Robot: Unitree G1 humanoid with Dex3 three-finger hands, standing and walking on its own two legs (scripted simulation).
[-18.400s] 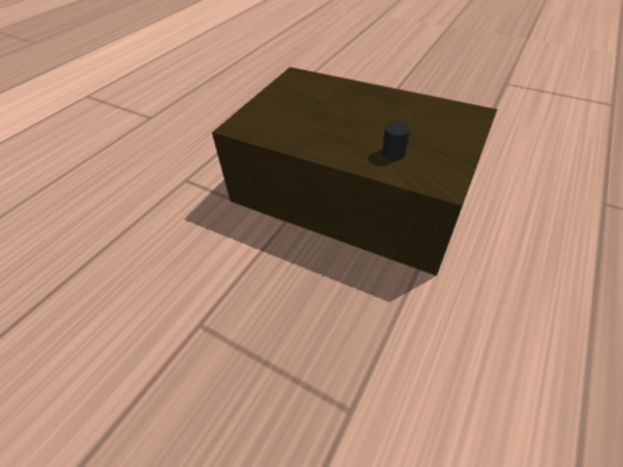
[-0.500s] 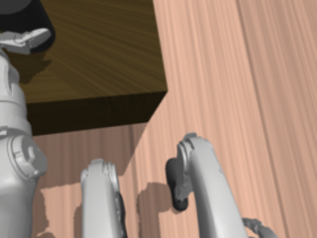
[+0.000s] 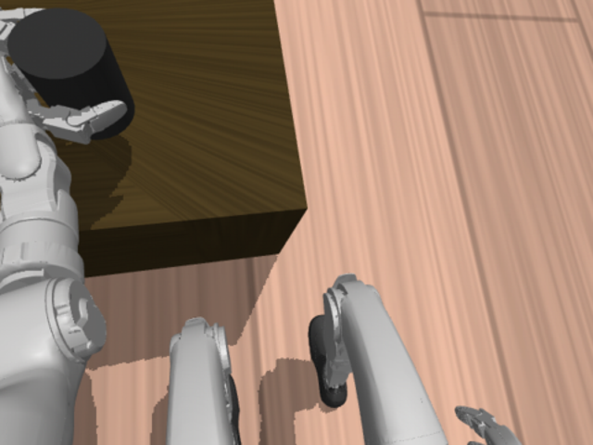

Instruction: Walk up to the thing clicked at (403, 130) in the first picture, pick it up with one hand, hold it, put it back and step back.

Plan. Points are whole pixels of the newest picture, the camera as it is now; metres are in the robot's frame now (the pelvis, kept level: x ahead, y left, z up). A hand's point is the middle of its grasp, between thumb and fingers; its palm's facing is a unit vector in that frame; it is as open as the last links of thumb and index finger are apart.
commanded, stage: settle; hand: left
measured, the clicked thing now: (80, 80) +0.57 +0.18 +0.00
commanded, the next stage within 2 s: lift in 0.10 s
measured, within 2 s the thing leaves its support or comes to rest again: neither
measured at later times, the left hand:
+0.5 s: hand (62, 78) +0.54 +0.18 +0.04, palm faces +0.21 -0.98 -0.05, open 11.8 cm
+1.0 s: hand out of the picture +0.47 +0.17 +0.16, palm faces +0.22 -0.98 -0.03, open 11.8 cm
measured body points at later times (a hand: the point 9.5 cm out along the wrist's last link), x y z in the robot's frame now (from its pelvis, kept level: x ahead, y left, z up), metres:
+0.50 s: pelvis +0.01 -0.01 +0.04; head +0.21 +0.03 +0.44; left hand +0.53 +0.23 +0.05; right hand +0.05 -0.27 -0.08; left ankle +0.04 +0.11 -0.47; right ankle +0.11 -0.14 -0.47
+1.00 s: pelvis +0.03 -0.01 +0.14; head +0.16 +0.02 +0.57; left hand +0.46 +0.23 +0.16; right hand +0.11 -0.27 +0.02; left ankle +0.04 +0.11 -0.47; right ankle +0.11 -0.14 -0.47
